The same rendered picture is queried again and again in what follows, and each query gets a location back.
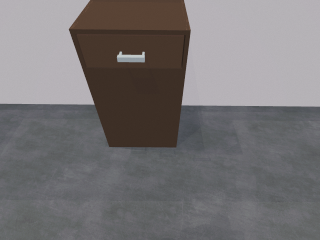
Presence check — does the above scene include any cabinet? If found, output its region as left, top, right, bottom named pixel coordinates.
left=69, top=0, right=191, bottom=148

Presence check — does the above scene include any drawer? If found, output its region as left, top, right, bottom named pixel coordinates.
left=76, top=34, right=185, bottom=68

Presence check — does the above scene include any handle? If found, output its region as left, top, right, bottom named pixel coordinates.
left=117, top=51, right=145, bottom=63

